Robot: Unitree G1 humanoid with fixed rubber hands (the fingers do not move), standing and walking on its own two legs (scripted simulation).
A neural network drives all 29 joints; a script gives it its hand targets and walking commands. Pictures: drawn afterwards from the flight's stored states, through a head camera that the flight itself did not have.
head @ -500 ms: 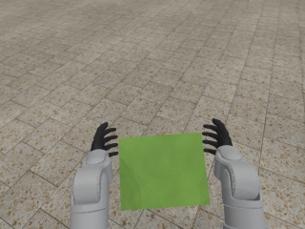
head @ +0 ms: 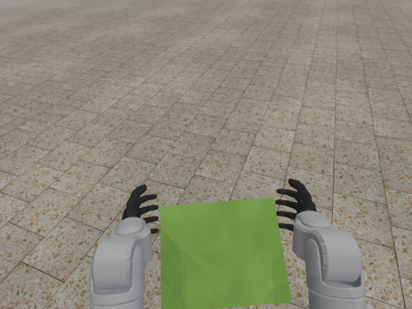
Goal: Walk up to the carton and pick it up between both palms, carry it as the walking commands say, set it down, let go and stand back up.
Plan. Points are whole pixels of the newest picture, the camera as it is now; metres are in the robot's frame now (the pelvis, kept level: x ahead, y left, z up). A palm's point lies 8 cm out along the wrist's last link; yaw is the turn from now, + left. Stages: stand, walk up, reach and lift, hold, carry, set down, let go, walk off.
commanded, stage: carry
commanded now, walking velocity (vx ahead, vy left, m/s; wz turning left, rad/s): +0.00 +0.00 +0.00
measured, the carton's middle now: (220, 251) +0.27 +0.00 +0.00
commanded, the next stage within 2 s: none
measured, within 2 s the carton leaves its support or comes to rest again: neither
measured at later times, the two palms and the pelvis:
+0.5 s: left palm (141, 234) +0.24 +0.13 +0.11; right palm (315, 225) +0.25 -0.16 +0.11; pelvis -0.01 -0.02 +0.00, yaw +0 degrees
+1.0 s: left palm (145, 226) +0.26 +0.13 +0.10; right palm (313, 219) +0.26 -0.16 +0.11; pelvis +0.00 -0.02 +0.00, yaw -1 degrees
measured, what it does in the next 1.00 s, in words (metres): stands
